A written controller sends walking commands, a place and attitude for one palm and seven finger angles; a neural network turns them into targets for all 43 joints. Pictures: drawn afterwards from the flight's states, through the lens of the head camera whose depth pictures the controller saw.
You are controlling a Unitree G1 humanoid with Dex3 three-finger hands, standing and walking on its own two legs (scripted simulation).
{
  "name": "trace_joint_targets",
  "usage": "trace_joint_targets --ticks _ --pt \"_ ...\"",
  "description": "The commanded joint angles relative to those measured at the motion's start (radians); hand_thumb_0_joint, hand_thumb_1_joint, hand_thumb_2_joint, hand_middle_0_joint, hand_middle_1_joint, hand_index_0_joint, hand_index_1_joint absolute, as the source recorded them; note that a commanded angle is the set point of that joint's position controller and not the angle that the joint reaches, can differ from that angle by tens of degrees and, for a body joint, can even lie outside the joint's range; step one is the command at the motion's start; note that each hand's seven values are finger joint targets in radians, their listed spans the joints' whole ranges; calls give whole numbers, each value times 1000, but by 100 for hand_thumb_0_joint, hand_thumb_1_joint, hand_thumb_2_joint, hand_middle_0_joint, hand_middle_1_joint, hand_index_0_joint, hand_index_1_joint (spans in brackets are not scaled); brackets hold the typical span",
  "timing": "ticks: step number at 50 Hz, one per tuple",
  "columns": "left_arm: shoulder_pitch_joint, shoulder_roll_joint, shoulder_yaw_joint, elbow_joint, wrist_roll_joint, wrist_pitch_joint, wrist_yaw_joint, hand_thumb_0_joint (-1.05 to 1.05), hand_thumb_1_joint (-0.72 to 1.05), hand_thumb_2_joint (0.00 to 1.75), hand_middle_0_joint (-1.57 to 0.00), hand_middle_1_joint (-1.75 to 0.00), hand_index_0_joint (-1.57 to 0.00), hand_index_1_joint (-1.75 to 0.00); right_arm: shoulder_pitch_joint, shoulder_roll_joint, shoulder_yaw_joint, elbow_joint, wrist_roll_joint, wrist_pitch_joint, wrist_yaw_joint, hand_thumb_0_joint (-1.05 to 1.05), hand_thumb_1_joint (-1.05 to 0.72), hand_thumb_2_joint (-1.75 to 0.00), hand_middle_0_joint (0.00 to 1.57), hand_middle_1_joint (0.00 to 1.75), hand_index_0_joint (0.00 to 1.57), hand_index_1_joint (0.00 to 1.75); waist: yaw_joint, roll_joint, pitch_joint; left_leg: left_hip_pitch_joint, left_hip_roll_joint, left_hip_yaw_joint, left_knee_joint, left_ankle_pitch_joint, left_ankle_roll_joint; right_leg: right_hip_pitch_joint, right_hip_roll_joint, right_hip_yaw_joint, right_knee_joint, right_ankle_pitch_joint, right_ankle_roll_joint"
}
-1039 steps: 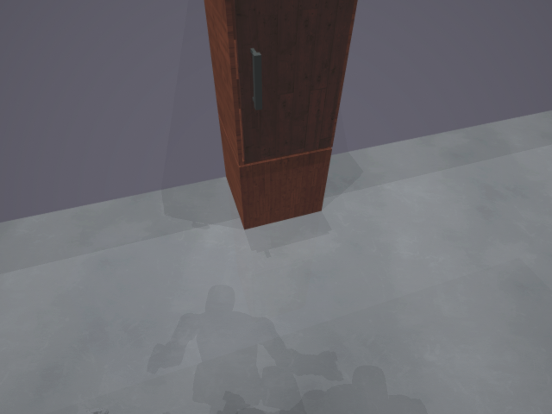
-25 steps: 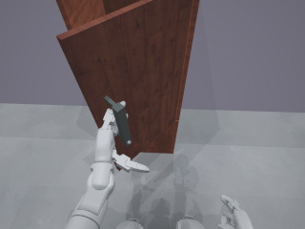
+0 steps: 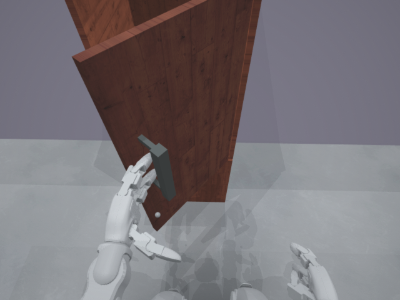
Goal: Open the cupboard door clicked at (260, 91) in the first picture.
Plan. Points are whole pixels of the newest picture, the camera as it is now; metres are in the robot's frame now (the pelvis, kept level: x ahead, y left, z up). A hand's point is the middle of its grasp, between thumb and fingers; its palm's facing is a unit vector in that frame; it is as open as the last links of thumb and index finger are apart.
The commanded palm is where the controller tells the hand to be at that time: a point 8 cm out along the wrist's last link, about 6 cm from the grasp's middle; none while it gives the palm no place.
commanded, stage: slide the hand sideways off the handle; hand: left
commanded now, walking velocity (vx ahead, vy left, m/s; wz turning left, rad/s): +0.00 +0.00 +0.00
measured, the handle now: (157, 169) +0.35 +0.11 +0.06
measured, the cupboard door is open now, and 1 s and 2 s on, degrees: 50 50 50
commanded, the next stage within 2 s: draw the hand back to the body in 0.56 s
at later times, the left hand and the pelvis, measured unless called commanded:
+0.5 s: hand (128, 246) +0.21 +0.14 +0.05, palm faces +0.02 -1.00 -0.05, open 16.3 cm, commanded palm +0.17 +0.20 +0.06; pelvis +0.01 -0.02 -0.01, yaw +1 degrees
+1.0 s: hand (99, 240) +0.20 +0.17 +0.10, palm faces +0.03 -1.00 -0.07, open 16.3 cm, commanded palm +0.17 +0.23 +0.11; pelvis +0.01 -0.01 +0.01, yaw +1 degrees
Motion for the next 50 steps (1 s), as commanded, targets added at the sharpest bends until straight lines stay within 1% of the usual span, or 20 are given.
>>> trace_joint_targets --ticks 1,5,7,9,10,17,20,22,23,26,27,31,33,36,37,38,41,42,44,50 --pt "-54 30 45 -288 -18 -66 -17 0 -50 30 -15 -30 -15 -30 -43 -110 -53 -159 11 -61 -12 0 -90 -90 20 30 20 30 -10 -35 -239 23 3 -60 -161 266 -30 243 15 40 -100 196 -3" --pt "50 41 56 -349 -30 -53 -39 0 -50 30 -15 -30 -15 -30 -31 -107 -55 -176 13 -65 -12 0 -90 -90 20 30 20 30 -7 -50 -243 12 -1 -54 -148 297 -29 268 13 44 -96 250 0" --pt "97 64 74 -370 -31 -48 -48 0 -50 30 -15 -30 -15 -30 -33 -107 -54 -184 14 -65 -15 0 -90 -90 20 30 20 30 -4 -30 -232 -1 -2 -50 -142 292 -28 266 11 49 -95 250 1" --pt "128 81 97 -381 -39 -48 -61 0 -50 30 -15 -30 -15 -30 -26 -106 -56 -185 13 -66 -18 0 -90 -90 20 30 20 30 -9 -65 -220 -22 -3 -50 -129 280 -25 270 12 57 -97 254 4" --pt "147 93 113 -391 -44 -51 -70 0 -50 30 -15 -30 -15 -30 -30 -108 -56 -188 13 -68 -21 0 -90 -90 20 30 20 30 -5 -56 -226 -31 -4 -48 -124 265 -25 270 11 61 -97 238 4" --pt "282 118 159 -465 -98 -84 -131 0 -50 30 -15 -30 -15 -30 -27 -108 -63 -199 20 -85 -28 0 -90 -90 20 30 20 30 -2 -29 -245 -48 -8 -48 -85 293 -26 272 11 71 -76 272 6" --pt "319 137 184 -477 -115 -88 -161 0 -50 30 -15 -30 -15 -30 -23 -110 -67 -198 22 -87 -32 0 -90 -90 20 30 20 30 -9 -43 -235 -73 -9 -48 -68 288 -27 272 9 82 -74 284 11" --pt "359 148 207 -467 -128 -88 -178 0 -50 30 -15 -30 -15 -30 -34 -110 -71 -201 27 -85 -35 0 -90 -90 20 30 20 30 -8 -43 -210 -95 -9 -48 -58 260 -26 256 9 92 -84 235 12" --pt "345 148 205 -476 -133 -92 -188 0 -50 30 -15 -30 -15 -30 -35 -112 -69 -203 27 -86 -37 0 -90 -90 20 30 20 30 -14 -20 -199 -99 -10 -46 -54 243 -26 240 8 96 -87 206 12" --pt "362 182 252 -468 -152 -97 -205 0 -50 30 -15 -30 -15 -30 -40 -114 -71 -203 29 -87 -44 0 -90 -90 20 30 20 30 -9 -51 -198 -127 -8 -50 -38 217 -25 236 9 108 -95 142 12" --pt "333 161 224 -488 -156 -103 -212 0 -50 30 -15 -30 -15 -30 -44 -116 -69 -208 30 -92 -44 0 -90 -90 20 30 20 30 -18 -16 -190 -118 -10 -49 -36 210 -24 217 7 108 -96 129 11" --pt "310 169 223 -502 -168 -106 -222 0 -50 30 -15 -30 -15 -30 -36 -122 -67 -204 30 -106 -50 0 -90 -90 20 30 20 30 -22 -5 -214 -110 -6 -56 -28 204 -23 192 13 100 -87 95 9" --pt "309 163 213 -485 -164 -94 -219 0 -50 30 -15 -30 -15 -30 -31 -121 -67 -204 32 -108 -50 0 -90 -90 20 30 20 30 -23 -5 -199 -109 -6 -58 -36 191 -24 184 13 93 -90 76 9" --pt "321 244 291 -533 -162 -61 -201 0 -50 30 -15 -30 -15 -30 -34 -121 -65 -215 37 -99 -56 0 -90 -90 20 30 20 30 6 11 -235 -80 -5 -57 -72 200 -22 243 16 96 -115 62 6" --pt "325 221 275 -551 -166 -46 -197 0 -50 30 -15 -30 -15 -30 -35 -114 -60 -226 41 -99 -56 0 -90 -90 20 30 20 30 3 24 -222 -66 -7 -52 -84 199 -20 256 12 99 -131 67 9" --pt "311 231 290 -550 -171 -33 -190 0 -50 30 -15 -30 -15 -30 -31 -113 -56 -219 43 -98 -57 0 -90 -90 20 30 20 30 -1 24 -209 -57 -6 -55 -98 200 -22 266 13 93 -140 72 9" --pt "357 233 323 -520 -188 3 -189 0 -50 30 -15 -30 -15 -30 -41 -107 -54 -212 49 -94 -62 0 -90 -90 20 30 20 30 9 -22 -199 -42 -3 -58 -121 215 -21 305 14 92 -170 92 14" --pt "350 227 319 -513 -194 12 -195 0 -50 30 -15 -30 -15 -30 -44 -109 -50 -212 51 -96 -63 0 -90 -90 20 30 20 30 -1 -25 -157 -44 -2 -56 -129 201 -22 299 11 93 -185 78 17" --pt "345 222 313 -524 -204 23 -209 0 -50 30 -15 -30 -15 -30 -46 -113 -46 -209 54 -103 -63 0 -90 -90 20 30 20 30 -1 8 -136 -15 0 -58 -152 200 -23 298 13 86 -200 75 15" --pt "363 255 358 -550 -229 44 -238 0 -50 30 -15 -30 -15 -30 -40 -118 -44 -192 57 -134 -66 0 -90 -90 20 30 20 30 7 -6 -134 51 5 -65 -195 235 -23 344 17 72 -230 117 16"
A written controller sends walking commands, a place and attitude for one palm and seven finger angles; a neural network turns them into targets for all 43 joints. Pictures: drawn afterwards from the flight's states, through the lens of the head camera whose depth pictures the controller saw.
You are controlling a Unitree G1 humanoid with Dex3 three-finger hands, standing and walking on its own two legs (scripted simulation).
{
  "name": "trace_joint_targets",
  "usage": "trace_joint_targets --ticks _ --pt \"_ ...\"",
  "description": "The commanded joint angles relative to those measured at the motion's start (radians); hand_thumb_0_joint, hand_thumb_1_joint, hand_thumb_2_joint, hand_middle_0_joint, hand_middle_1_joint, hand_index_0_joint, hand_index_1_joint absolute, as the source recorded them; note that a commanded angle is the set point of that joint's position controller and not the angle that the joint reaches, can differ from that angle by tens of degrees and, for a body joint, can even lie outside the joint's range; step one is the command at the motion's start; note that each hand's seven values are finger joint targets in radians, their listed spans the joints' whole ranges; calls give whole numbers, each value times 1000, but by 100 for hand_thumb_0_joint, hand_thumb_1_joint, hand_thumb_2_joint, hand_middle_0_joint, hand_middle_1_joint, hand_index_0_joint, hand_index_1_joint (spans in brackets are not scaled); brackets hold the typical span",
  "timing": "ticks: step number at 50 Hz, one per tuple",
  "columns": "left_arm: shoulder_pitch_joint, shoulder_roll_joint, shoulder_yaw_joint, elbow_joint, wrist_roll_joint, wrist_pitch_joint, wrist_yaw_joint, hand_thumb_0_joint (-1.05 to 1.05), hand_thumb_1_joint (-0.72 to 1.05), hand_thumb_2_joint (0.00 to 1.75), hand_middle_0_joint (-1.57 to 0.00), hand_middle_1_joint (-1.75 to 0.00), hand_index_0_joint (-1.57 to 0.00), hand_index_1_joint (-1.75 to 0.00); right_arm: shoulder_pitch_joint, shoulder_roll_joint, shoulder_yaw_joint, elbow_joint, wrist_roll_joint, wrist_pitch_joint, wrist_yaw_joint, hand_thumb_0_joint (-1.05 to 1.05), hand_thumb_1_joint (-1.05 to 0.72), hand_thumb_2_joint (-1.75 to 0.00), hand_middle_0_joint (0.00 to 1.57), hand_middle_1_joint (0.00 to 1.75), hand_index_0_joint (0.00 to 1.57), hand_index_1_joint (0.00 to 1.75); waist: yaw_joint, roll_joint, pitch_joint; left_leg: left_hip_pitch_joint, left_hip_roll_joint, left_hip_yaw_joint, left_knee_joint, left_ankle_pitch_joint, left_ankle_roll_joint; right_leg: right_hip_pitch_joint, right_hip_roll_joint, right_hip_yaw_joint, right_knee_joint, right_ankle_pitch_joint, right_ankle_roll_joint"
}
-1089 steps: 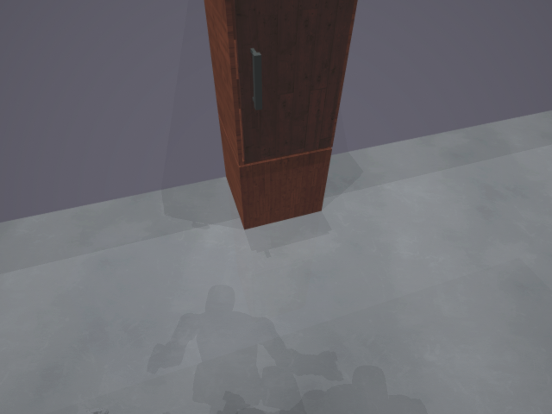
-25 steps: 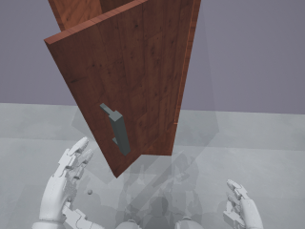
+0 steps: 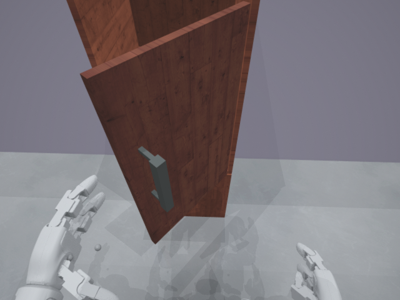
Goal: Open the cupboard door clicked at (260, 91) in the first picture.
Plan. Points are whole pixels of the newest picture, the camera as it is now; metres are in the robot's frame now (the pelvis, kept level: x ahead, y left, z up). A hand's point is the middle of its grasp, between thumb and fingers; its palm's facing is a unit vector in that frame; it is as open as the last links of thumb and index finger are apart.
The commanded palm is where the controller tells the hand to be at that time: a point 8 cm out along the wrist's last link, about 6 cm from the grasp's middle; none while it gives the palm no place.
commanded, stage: draw the hand back to the body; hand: left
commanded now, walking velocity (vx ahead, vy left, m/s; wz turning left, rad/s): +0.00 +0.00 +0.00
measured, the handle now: (156, 180) +0.34 +0.12 +0.05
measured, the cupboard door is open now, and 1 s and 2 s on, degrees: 50 50 50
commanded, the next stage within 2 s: step back with the hand held close in 1.24 s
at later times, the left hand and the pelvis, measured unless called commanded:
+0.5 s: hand (36, 227) +0.20 +0.25 +0.15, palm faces +0.31 -0.87 -0.37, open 13.4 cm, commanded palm +0.15 +0.29 +0.18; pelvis +0.01 +0.02 +0.05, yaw +0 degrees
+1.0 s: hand out of the picture +0.21 +0.28 +0.22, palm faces +0.45 -0.80 -0.39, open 7.9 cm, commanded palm +0.16 +0.31 +0.23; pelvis +0.02 +0.02 +0.06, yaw -1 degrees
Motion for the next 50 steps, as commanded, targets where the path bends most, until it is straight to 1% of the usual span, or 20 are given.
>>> trace_joint_targets --ticks 1,2,3,7,8,9,10,12,13,15,16,20,26,31,33,36,43,46,47,50 --pt "-3 126 110 -218 -30 -45 -11 0 -50 30 -15 -30 -15 -30 -96 -112 -55 -156 9 -77 -10 0 -90 -90 20 30 20 30 8 -16 -90 -17 -19 -24 -183 252 -2 251 -5 110 -189 123 29" --pt "-20 124 108 -231 -35 -44 -15 0 -50 30 -15 -30 -15 -30 -98 -112 -53 -153 10 -83 -9 0 -90 -90 20 30 20 30 3 -15 -69 -7 -17 -26 -194 252 -4 251 -6 105 -196 127 30" --pt "-21 133 120 -242 -38 -45 -16 0 -50 30 -15 -30 -15 -30 -96 -112 -53 -147 10 -89 -10 0 -90 -90 20 30 20 30 7 -12 -79 7 -16 -28 -202 260 -5 263 -5 101 -197 137 28" --pt "-34 132 119 -275 -45 -26 -27 0 -36 36 -16 -30 -16 -30 -103 -113 -48 -133 13 -111 -10 0 -90 -90 20 30 20 30 9 30 -67 64 -15 -31 -234 296 -8 280 1 82 -212 187 26" --pt "-37 141 133 -268 -48 -18 -29 0 -32 37 -16 -30 -16 -30 -98 -113 -49 -125 14 -115 -11 0 -90 -90 20 30 20 30 7 -1 -61 70 -13 -33 -240 296 -7 285 2 79 -220 189 28" --pt "-49 323 180 -337 133 32 131 0 -29 39 -16 -30 -16 -30 -108 -115 -62 -120 -6 -95 -36 0 -90 -90 20 30 20 30 60 7 -87 84 6 -17 -306 282 2 352 -26 138 -264 162 11" --pt "19 207 123 -322 147 76 198 0 -26 40 -16 -30 -16 -30 -107 -88 -51 -124 -12 -86 -43 0 -90 -90 20 30 20 30 37 17 -27 92 -3 -9 -330 263 -1 347 -31 131 -298 140 17" --pt "17 180 93 -320 190 119 271 0 -18 43 -16 -30 -16 -30 -109 -85 -42 -97 -14 -69 -46 0 -90 -90 20 30 20 30 31 28 26 135 5 -8 -358 287 2 369 -33 114 -332 154 18" --pt "6 177 86 -318 201 129 290 0 -15 45 -16 -30 -16 -30 -118 -88 -39 -92 -15 -61 -46 0 -90 -90 20 30 20 30 30 10 38 159 7 -9 -375 298 4 379 -31 105 -347 163 21" --pt "-15 201 105 -326 217 138 316 0 -8 48 -16 -30 -16 -30 -133 -93 -36 -79 -19 -57 -49 0 -90 -90 20 30 20 30 32 3 36 211 10 -9 -411 321 7 418 -29 99 -374 183 23" --pt "-30 209 111 -322 222 140 324 0 -5 50 -17 -30 -17 -30 -142 -97 -34 -72 -22 -58 -51 0 -90 -90 20 30 20 30 33 -13 48 227 10 -13 -429 333 7 438 -29 95 -392 196 21" --pt "-62 212 124 -326 237 139 340 0 9 55 -17 -30 -17 -30 -156 -98 -28 -44 -29 -66 -49 0 -90 -90 20 30 20 30 37 16 57 309 13 -17 -505 375 3 502 -27 87 -433 227 23" --pt "-85 234 174 -318 239 132 343 0 31 64 -18 -30 -18 -30 -191 -101 -30 -4 -35 -72 -37 0 -90 -90 20 30 20 30 51 19 76 389 19 -12 -582 486 -7 599 -25 85 -493 313 20" --pt "-121 246 214 -311 238 122 340 0 48 72 -19 -30 -19 -30 -203 -102 -35 18 -39 -67 -27 0 -90 -90 20 30 20 30 56 6 95 430 24 -11 -627 515 -12 636 -19 87 -533 330 20" --pt "-146 253 227 -341 240 115 340 0 55 75 -19 -30 -19 -30 -204 -102 -38 21 -40 -67 -23 0 -90 -90 20 30 20 30 56 40 79 459 24 -6 -636 547 -14 650 -19 91 -539 353 22" --pt "-135 272 266 -319 237 114 340 0 65 80 -19 -30 -19 -30 -214 -103 -42 30 -42 -64 -18 0 -90 -90 20 30 20 30 65 19 96 463 27 -7 -647 582 -20 667 -14 92 -553 377 19" --pt "-201 299 327 -333 226 100 337 0 90 90 -20 -30 -20 -30 -223 -102 -50 44 -42 -51 -11 0 -90 -90 20 30 20 30 65 47 97 488 26 2 -667 573 -18 682 -15 101 -576 385 21" --pt "-158 249 290 -260 222 106 327 0 90 90 -20 -30 -20 -30 -228 -104 -54 46 -41 -44 -7 0 -90 -90 20 30 20 30 63 -5 139 481 27 6 -676 537 -8 664 -14 98 -594 363 23" --pt "-172 245 277 -278 221 105 325 0 90 90 -20 -30 -20 -30 -228 -107 -55 43 -39 -41 -5 0 -90 -90 20 30 20 30 59 4 130 486 27 8 -677 529 -5 666 -16 101 -594 358 25" --pt "-183 269 296 -297 226 99 328 0 90 90 -20 -30 -20 -30 -229 -106 -59 45 -42 -39 -5 0 -90 -90 20 30 20 30 64 7 99 494 24 8 -678 525 -3 681 -15 103 -593 361 25"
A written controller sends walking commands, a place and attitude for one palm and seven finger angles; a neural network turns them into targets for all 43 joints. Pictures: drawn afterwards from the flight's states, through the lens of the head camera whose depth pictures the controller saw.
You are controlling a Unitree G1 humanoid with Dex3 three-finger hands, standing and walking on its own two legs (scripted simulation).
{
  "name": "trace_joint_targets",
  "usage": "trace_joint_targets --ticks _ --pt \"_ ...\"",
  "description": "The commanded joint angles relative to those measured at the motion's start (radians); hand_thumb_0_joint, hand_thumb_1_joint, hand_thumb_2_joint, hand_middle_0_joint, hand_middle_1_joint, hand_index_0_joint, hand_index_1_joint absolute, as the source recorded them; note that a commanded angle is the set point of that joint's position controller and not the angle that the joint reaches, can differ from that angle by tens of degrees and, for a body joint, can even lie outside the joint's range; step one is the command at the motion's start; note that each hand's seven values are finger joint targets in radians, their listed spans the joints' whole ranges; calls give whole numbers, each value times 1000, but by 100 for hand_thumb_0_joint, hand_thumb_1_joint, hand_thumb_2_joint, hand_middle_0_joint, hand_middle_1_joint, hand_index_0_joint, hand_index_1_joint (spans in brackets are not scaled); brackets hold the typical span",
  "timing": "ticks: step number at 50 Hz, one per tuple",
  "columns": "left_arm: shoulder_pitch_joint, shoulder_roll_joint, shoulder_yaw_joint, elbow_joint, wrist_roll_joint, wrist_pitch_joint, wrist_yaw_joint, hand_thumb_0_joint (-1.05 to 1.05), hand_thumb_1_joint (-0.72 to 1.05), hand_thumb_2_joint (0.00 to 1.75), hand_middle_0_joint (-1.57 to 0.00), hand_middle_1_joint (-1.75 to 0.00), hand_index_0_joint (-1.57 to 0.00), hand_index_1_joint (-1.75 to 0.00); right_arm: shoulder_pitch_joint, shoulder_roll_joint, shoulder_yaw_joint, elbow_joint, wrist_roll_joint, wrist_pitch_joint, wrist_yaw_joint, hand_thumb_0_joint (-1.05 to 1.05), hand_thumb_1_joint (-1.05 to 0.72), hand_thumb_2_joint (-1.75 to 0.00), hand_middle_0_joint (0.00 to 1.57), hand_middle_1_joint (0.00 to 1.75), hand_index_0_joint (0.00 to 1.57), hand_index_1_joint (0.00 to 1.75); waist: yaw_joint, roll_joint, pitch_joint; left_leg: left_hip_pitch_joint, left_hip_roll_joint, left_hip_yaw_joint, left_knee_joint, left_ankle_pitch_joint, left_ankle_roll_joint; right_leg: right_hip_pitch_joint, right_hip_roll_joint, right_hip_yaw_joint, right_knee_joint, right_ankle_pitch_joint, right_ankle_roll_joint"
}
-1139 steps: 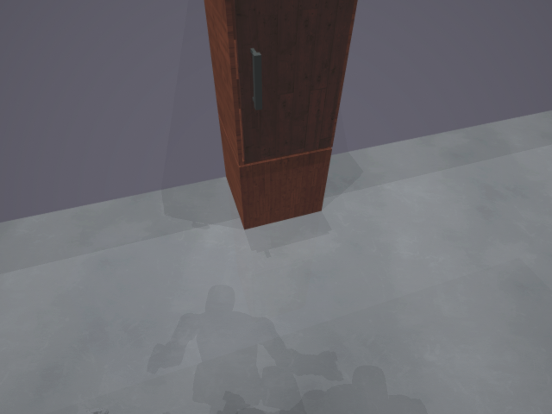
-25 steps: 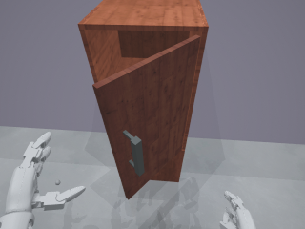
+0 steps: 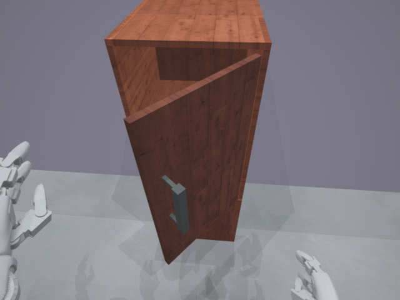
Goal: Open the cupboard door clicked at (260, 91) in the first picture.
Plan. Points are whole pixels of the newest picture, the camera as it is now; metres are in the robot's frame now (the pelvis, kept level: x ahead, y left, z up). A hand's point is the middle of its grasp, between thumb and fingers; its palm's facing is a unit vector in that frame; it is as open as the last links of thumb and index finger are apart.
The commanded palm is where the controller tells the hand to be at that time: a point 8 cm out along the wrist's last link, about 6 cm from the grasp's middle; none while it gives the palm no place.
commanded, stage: draw the hand back to the body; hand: left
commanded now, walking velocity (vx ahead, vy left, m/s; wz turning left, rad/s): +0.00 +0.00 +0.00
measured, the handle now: (175, 205) +0.32 +0.11 -0.01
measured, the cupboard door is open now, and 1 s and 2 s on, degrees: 50 50 50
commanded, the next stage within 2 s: step back with the hand held close in 0.24 s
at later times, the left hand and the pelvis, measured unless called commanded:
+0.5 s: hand (49, 211) +0.19 +0.26 +0.16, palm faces +0.45 -0.78 -0.44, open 7.4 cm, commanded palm +0.13 +0.29 +0.17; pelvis -0.01 -0.01 +0.00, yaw +0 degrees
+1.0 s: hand (13, 253) +0.12 +0.28 +0.15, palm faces +0.48 -0.74 -0.48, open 7.4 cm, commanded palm +0.06 +0.31 +0.17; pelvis -0.07 +0.01 -0.02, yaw +1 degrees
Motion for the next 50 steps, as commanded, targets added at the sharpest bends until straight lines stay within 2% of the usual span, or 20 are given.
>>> trace_joint_targets --ticks 1,6,11,15,17,18,19,20,22,24,27,29,30,35,38,41,45,46,48,50 --pt "-83 176 90 -213 4 -57 15 0 90 90 -20 -30 -20 -30 -135 -106 -49 -155 7 -49 -7 0 -90 -90 20 30 20 30 -6 35 -62 -111 43 -37 -80 274 -28 100 -21 50 -37 123 -9" --pt "-88 201 114 -239 5 -63 22 0 90 90 -20 -30 -20 -30 -134 -102 -48 -150 2 -61 -13 0 -90 -90 20 30 20 30 -4 24 -81 -100 39 -36 -75 285 -26 111 -21 54 -41 144 -9" --pt "-78 184 104 -212 7 -62 20 0 90 90 -20 -30 -20 -30 -137 -99 -48 -140 2 -68 -13 0 -90 -90 20 30 20 30 -5 29 -49 -101 38 -32 -80 270 -25 94 -21 54 -54 133 -9" --pt "-86 173 94 -197 3 -63 16 0 90 90 -20 -30 -20 -30 -135 -97 -50 -138 6 -65 -10 0 -90 -90 20 30 20 30 -9 -8 -32 -101 40 -32 -86 238 -20 79 -18 53 -62 101 -4" --pt "-92 179 97 -209 2 -68 15 0 90 90 -20 -30 -20 -30 -141 -97 -51 -141 4 -68 -10 0 -90 -90 20 30 20 30 -7 12 -43 -98 39 -30 -89 220 -17 85 -23 59 -66 88 -4" --pt "-197 211 104 -293 7 -81 21 0 90 90 -20 -30 -20 -30 -149 -101 -49 -141 4 -76 -12 0 -90 -90 20 30 20 30 -10 58 -94 -82 33 -31 -83 227 -17 104 -25 65 -61 102 -4" --pt "-227 312 226 -282 10 -116 33 0 90 90 -20 -30 -20 -30 -123 -116 -44 -179 19 -53 -18 0 -90 -90 20 30 20 30 -57 1 18 -172 49 -54 -47 143 -1 -20 -67 163 -107 131 -6" --pt "-104 224 165 -180 11 -111 22 0 90 90 -20 -30 -20 -30 -114 -109 -52 -164 10 -33 -18 0 -90 -90 20 30 20 30 -61 -85 1 -166 45 -65 -25 122 0 -35 -87 161 -120 104 -7" --pt "-38 207 149 -197 15 -121 15 0 90 90 -20 -30 -20 -30 -123 -117 -59 -175 4 -9 -14 0 -90 -90 20 30 20 30 -64 -50 -48 -164 44 -56 -3 156 -4 -32 -106 164 -107 149 -15" --pt "9 202 142 -226 14 -129 18 0 90 90 -20 -30 -20 -30 -119 -126 -67 -184 6 4 -15 0 -90 -90 20 30 20 30 -67 -7 -119 -165 49 -52 7 201 -8 -8 -115 159 -68 221 -17" --pt "64 215 158 -258 9 -129 25 0 90 90 -20 -30 -20 -30 -120 -126 -74 -200 9 25 -20 0 -90 -90 20 30 20 30 -68 -4 -185 -178 64 -59 11 309 -16 34 -110 137 1 345 -14" --pt "84 235 182 -261 7 -125 31 0 90 90 -20 -30 -20 -30 -122 -122 -81 -211 14 39 -24 0 -90 -90 20 30 20 30 -68 -35 -201 -194 70 -57 19 326 -17 31 -109 135 21 371 -8" --pt "87 239 187 -264 6 -123 33 0 90 90 -20 -30 -20 -30 -120 -122 -83 -216 15 46 -26 0 -90 -90 20 30 20 30 -68 -61 -194 -211 70 -63 17 316 -18 28 -108 135 25 360 -8" --pt "100 254 201 -295 9 -130 47 0 90 90 -20 -30 -20 -30 -118 -122 -91 -231 20 58 -30 0 -90 -90 20 30 20 30 -69 -48 -175 -277 77 -77 20 239 -10 -6 -111 148 48 277 -10" --pt "96 250 196 -323 20 -137 52 0 90 90 -20 -30 -20 -30 -114 -129 -91 -241 18 52 -34 0 -90 -90 20 30 20 30 -66 2 -148 -345 97 -107 -18 144 5 -14 -88 138 81 174 -1" --pt "81 249 208 -342 37 -143 60 0 90 90 -20 -30 -20 -30 -113 -139 -94 -252 9 44 -39 0 -90 -90 20 30 20 30 -62 37 -122 -496 137 -153 -90 12 32 67 -48 116 175 142 17" --pt "32 204 188 -366 73 -147 84 0 90 90 -20 -30 -20 -30 -69 -141 -104 -252 -25 26 -49 0 -90 -90 20 30 20 30 -76 94 -67 -684 203 -213 -154 -182 62 118 0 90 349 52 24" --pt "26 225 211 -363 78 -151 89 0 90 90 -20 -30 -20 -30 -72 -143 -107 -251 -32 21 -53 0 -90 -90 20 30 20 30 -75 99 -62 -701 210 -227 -154 -194 68 121 8 93 360 41 24" --pt "37 204 200 -346 80 -158 92 0 90 90 -20 -30 -20 -30 -53 -133 -109 -241 -36 9 -49 0 -90 -90 20 30 20 30 -86 73 -56 -672 201 -224 -106 -174 68 79 2 111 344 21 14" --pt "27 209 198 -358 69 -169 89 0 90 90 -20 -30 -20 -30 -48 -124 -106 -231 -28 0 -44 0 -90 -90 20 30 20 30 -96 21 -88 -566 158 -190 -18 -75 48 14 -31 160 256 131 -1"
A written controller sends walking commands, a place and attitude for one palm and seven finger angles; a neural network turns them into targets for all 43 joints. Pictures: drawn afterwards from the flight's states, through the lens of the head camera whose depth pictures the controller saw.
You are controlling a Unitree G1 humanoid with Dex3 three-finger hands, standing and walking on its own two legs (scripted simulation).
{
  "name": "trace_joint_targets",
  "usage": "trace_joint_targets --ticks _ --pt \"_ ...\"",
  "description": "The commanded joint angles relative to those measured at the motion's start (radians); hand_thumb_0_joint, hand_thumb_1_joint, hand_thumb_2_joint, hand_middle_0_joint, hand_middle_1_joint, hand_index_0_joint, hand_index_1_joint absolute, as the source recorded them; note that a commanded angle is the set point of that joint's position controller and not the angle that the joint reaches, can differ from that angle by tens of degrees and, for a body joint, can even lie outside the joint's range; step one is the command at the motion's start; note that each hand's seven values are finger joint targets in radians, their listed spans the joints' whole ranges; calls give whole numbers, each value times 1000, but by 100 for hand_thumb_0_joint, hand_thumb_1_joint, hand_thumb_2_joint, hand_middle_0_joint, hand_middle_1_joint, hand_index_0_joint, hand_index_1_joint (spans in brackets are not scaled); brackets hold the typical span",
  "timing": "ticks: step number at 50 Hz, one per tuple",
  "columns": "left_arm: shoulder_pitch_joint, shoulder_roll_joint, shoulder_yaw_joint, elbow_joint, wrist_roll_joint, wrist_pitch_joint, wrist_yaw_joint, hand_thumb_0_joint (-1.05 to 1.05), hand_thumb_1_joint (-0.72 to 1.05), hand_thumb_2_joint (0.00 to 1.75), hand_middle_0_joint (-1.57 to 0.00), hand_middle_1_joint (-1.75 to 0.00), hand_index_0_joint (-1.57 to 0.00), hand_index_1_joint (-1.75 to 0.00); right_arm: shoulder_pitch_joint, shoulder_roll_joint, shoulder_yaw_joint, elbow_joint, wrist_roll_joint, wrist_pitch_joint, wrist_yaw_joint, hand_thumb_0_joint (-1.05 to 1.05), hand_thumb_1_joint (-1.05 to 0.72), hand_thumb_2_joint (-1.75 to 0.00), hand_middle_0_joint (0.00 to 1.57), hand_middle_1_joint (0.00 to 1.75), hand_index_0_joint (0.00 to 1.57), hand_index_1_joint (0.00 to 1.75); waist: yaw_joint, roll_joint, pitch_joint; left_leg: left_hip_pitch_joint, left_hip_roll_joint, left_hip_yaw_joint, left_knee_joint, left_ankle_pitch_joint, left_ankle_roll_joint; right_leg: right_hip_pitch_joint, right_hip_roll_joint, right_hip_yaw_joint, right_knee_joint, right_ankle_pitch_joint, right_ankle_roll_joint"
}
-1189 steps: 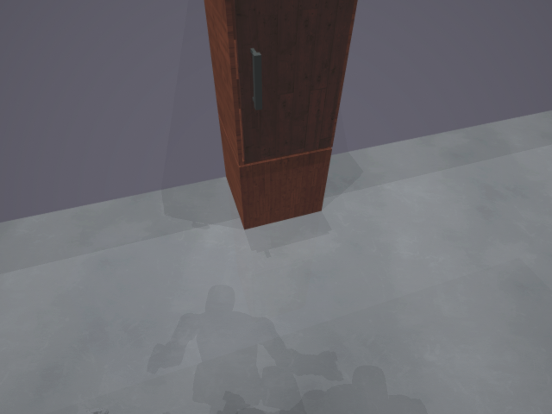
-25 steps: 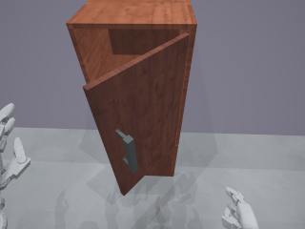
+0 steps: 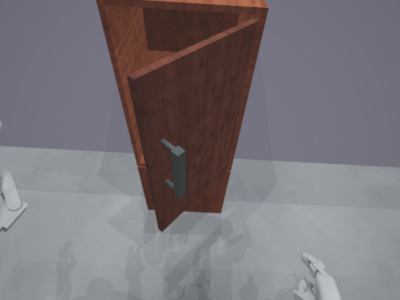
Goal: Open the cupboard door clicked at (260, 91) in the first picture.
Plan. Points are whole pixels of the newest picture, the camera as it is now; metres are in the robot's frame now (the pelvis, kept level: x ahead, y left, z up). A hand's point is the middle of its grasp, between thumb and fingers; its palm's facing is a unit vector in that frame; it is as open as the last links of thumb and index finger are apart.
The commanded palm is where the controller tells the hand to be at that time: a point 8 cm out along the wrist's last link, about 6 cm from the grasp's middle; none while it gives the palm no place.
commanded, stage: step back with the hand held close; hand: left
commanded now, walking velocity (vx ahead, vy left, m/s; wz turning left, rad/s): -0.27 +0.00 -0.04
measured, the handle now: (173, 169) +0.40 +0.09 +0.01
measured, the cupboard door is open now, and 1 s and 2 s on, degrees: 50 50 50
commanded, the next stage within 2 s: stop stepping back and stand still in 0.54 s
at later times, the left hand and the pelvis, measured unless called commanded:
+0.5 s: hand out of the picture +0.14 +0.26 +0.18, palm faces +0.42 -0.81 -0.41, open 7.4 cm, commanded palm +0.07 +0.29 +0.19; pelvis -0.08 +0.00 +0.02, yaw -3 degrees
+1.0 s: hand out of the picture +0.03 +0.22 +0.17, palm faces +0.33 -0.81 -0.49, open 7.4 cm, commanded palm -0.02 +0.26 +0.19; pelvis -0.17 -0.03 +0.01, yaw -3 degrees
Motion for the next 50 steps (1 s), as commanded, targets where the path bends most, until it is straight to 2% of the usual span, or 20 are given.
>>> trace_joint_targets --ticks 1,4,7,10,12,13,15,17,22,26,29,31,33,36,38,39,41,45,48,50 --pt "-53 167 116 -224 -11 -71 28 0 90 90 -20 -30 -20 -30 -93 -145 -70 -135 3 -61 -10 0 -90 -90 20 30 20 30 -25 51 -110 -201 162 -168 -180 -58 -5 237 -55 114 -31 241 -45" --pt "-43 185 112 -190 -35 -80 10 0 90 90 -20 -30 -20 -30 -96 -129 -65 -123 39 -57 15 0 -90 -90 20 30 20 30 -24 -66 -118 -58 66 -69 26 -133 -36 36 -201 285 -242 52 -112" --pt "-31 200 113 -202 -44 -84 14 0 90 90 -20 -30 -20 -30 -114 -109 -52 -106 45 -44 23 0 -90 -90 20 30 20 30 -19 -114 -121 52 55 -48 143 -109 -48 -85 -262 257 -307 -34 -141" --pt "2 234 152 -234 -50 -90 16 0 90 90 -20 -30 -20 -30 -142 -127 -52 -110 45 -45 12 0 -90 -90 20 30 20 30 -12 45 -84 21 114 -107 -124 -125 -19 -84 -136 141 -198 -69 -64" --pt "-2 226 173 -307 -28 -115 14 0 90 90 -20 -30 -20 -30 -161 -158 -53 -132 29 -65 3 0 -90 -90 20 30 20 30 0 367 -93 -302 342 -375 -468 -416 62 192 50 0 194 -100 9" --pt "-19 221 174 -304 -16 -115 21 0 90 90 -20 -30 -20 -30 -137 -137 -58 -121 8 -82 -2 0 -90 -90 20 30 20 30 -12 332 -95 -373 408 -466 -550 -438 103 233 94 14 419 -147 11" --pt "-41 210 160 -267 -25 -108 26 0 90 90 -20 -30 -20 -30 -120 -120 -71 -91 14 -109 9 0 -90 -90 20 30 20 30 -5 174 -105 -104 378 -342 -395 -83 115 8 51 55 451 -224 -3" --pt "-10 162 104 -237 -40 -95 23 0 90 90 -20 -30 -20 -30 -116 -119 -68 -67 23 -132 20 0 -90 -90 20 30 20 30 1 188 -138 86 334 -262 -356 109 82 -63 36 18 353 -246 3" --pt "-61 157 44 -226 -57 -53 10 0 90 90 -20 -30 -20 -30 -134 -133 -55 -40 22 -134 34 0 -90 -90 20 30 20 30 -3 233 -159 180 300 -201 -420 136 39 37 50 -45 64 -255 -3" --pt "-9 236 113 -257 -77 -58 -9 0 90 90 -20 -30 -20 -30 -161 -137 -52 -57 18 -102 41 0 -90 -90 20 30 20 30 18 216 -214 187 240 -117 -341 245 -21 158 26 -48 -260 -24 -34" --pt "-18 316 178 -261 -91 -87 -14 0 90 90 -20 -30 -20 -30 -182 -110 -37 -74 23 -74 43 0 -90 -90 20 30 20 30 11 -48 -186 194 93 35 -33 20 -92 -43 -218 153 -389 79 -114" --pt "-14 308 174 -266 -82 -79 -12 0 90 90 -20 -30 -20 -30 -189 -106 -46 -80 52 -78 34 0 -90 -90 20 30 20 30 26 -179 -214 51 15 11 258 -102 -99 15 -293 183 -329 412 -173" --pt "68 270 169 -213 -65 -56 -10 0 90 90 -20 -30 -20 -30 -175 -69 -16 -98 48 -57 25 0 -90 -90 20 30 20 30 5 -135 -169 -101 65 -11 167 -107 -79 196 -267 99 -195 756 -147" --pt "52 236 133 -234 -76 -34 -6 0 90 90 -20 -30 -20 -30 -150 -131 -27 -91 53 -56 1 0 -90 -90 20 30 20 30 -20 113 -169 175 127 -48 -226 423 -49 118 -91 -40 -76 376 -7" --pt "66 235 127 -209 -83 -52 -5 0 90 90 -20 -30 -20 -30 -117 -158 -44 -97 60 -94 3 0 -90 -90 20 30 20 30 4 181 -194 240 260 -210 -293 378 7 68 8 -15 -52 -123 11" --pt "92 242 149 -185 -79 -50 2 0 90 90 -20 -30 -20 -30 -110 -143 -43 -94 48 -108 0 0 -90 -90 20 30 20 30 -2 195 -198 257 259 -262 -294 432 17 46 25 -26 -46 -118 6" --pt "50 258 149 -266 -69 -61 -2 0 90 90 -20 -30 -20 -30 -113 -142 -38 -81 28 -126 6 0 -90 -90 20 30 20 30 -2 273 -191 189 264 -287 -367 290 4 90 13 -21 21 -189 0" --pt "86 220 126 -221 -63 -50 3 0 90 90 -20 -30 -20 -30 -131 -144 -33 -93 37 -119 15 0 -90 -90 20 30 20 30 -15 99 -81 -45 143 -128 -303 -163 -33 219 -30 5 -259 -136 -31" --pt "44 221 120 -177 -58 -52 5 0 90 90 -20 -30 -20 -30 -104 -135 -54 -57 35 -92 14 0 -90 -90 20 30 20 30 -16 -129 -10 27 55 -51 210 -63 -78 -129 -297 350 -495 -521 -169" --pt "-58 213 100 -175 -49 -64 9 0 90 90 -20 -30 -20 -30 -88 -130 -46 -36 33 -94 16 0 -90 -90 20 30 20 30 -29 -69 -15 -37 94 -55 264 -81 -62 -72 -301 284 -421 -350 -171"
